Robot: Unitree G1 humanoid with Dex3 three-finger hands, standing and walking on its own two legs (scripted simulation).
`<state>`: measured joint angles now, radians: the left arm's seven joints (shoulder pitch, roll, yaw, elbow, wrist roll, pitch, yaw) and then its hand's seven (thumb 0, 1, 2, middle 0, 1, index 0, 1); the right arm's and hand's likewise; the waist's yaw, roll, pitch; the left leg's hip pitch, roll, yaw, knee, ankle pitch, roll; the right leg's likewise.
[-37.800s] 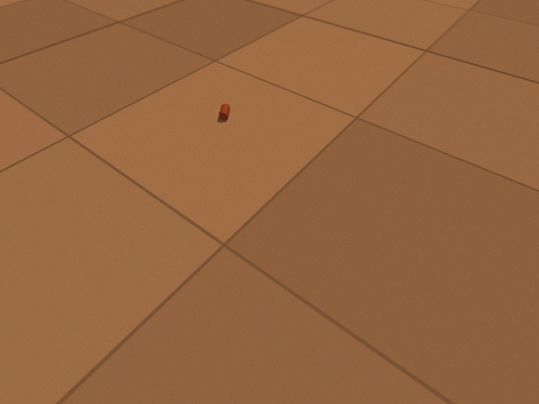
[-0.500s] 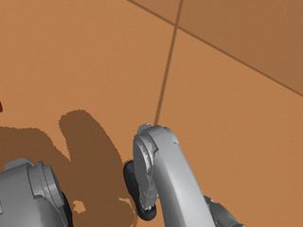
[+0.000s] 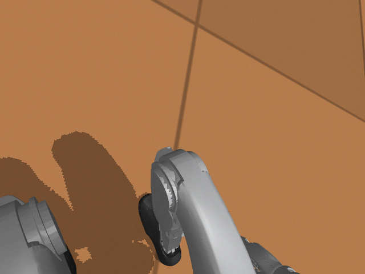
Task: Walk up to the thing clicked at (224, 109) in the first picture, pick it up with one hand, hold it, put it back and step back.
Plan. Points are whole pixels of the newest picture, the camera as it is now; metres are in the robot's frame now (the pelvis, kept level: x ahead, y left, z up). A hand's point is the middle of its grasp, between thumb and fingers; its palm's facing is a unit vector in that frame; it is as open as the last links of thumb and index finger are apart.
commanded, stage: rest palm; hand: left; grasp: from above
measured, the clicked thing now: out of the picture +0.44 +0.33 -0.27
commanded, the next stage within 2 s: close in 0.50 s
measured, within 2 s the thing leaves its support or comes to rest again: neither
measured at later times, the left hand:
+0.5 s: hand out of the picture +0.43 +0.32 -0.25, palm faces -0.43 -0.16 -0.89, open 14.1 cm
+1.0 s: hand out of the picture +0.44 +0.33 -0.24, palm faces -0.43 -0.16 -0.89, open 12.6 cm
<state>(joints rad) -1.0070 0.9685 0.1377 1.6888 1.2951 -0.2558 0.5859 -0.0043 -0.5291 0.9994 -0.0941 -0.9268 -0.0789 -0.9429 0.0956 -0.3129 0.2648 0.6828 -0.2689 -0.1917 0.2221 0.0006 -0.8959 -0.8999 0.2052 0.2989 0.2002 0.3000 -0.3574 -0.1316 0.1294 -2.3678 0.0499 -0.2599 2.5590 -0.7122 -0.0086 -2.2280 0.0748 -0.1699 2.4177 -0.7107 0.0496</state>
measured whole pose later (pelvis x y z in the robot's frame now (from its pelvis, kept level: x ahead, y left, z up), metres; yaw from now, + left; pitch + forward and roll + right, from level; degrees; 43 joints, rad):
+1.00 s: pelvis +0.00 +0.00 +0.00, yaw -1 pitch +27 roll -14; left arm -1.03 1.00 0.11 1.71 1.25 -0.21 0.60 0.00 -0.25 0.78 -0.26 -0.85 -0.28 -0.84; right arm 0.08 -0.34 0.30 0.67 -0.26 -0.25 0.26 0.00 -0.90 -0.90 0.20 0.30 0.20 0.30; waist -0.37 -0.15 0.16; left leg -2.36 0.05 -0.29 2.56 -0.71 -0.01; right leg -2.21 0.09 -0.19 2.40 -0.70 0.06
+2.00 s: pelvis -0.01 +0.00 +0.00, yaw -2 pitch +26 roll -15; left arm -1.01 1.02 0.08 1.69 1.24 -0.26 0.57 0.00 0.29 0.31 -0.70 -0.48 -0.74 -0.43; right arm 0.08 -0.33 0.33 0.66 -0.27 -0.21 0.24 0.00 -0.90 -0.90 0.20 0.30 0.20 0.30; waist -0.36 -0.16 0.17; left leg -2.35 0.05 -0.29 2.56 -0.71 0.00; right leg -2.19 0.09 -0.19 2.39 -0.69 0.06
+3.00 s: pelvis -0.01 +0.00 +0.02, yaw +3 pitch +31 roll -11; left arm -0.91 0.80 0.05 1.34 1.18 -0.18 0.30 0.00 0.25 0.11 -0.92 -0.21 -0.96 -0.17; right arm 0.12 -0.31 0.15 0.67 -0.15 -0.10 0.22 0.00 -0.91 -0.90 0.20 0.30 0.20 0.30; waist -0.24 -0.02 0.01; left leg -2.36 0.04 -0.20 2.46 -0.67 0.00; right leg -2.23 0.05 -0.13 2.36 -0.69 0.04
